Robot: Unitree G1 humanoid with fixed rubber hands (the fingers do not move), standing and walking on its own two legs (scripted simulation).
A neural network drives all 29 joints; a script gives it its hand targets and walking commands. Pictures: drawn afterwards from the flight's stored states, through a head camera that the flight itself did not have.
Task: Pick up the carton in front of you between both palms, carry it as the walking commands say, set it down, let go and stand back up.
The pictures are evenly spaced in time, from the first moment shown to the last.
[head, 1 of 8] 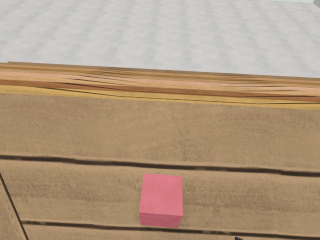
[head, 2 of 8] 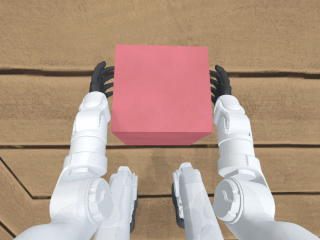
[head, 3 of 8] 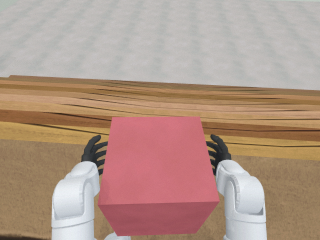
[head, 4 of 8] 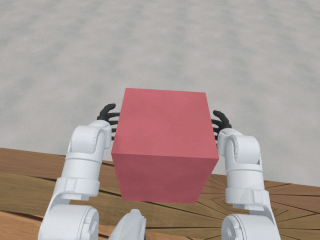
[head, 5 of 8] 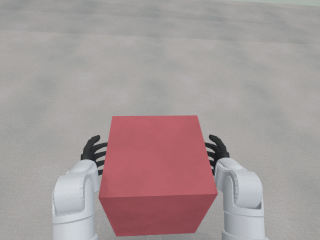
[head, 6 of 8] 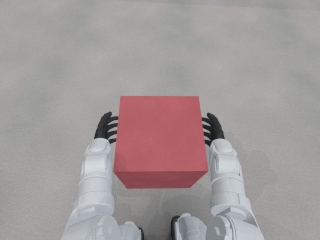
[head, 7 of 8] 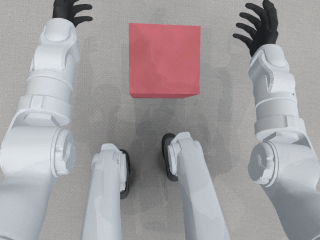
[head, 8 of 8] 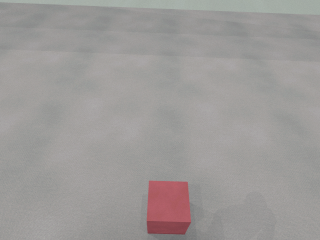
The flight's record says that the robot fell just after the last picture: no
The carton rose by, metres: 0.70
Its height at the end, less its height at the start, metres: -1.65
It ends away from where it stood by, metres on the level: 6.04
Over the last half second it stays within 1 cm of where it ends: yes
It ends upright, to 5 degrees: yes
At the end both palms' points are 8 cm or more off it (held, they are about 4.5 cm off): yes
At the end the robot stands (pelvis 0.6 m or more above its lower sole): yes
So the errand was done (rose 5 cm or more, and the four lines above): yes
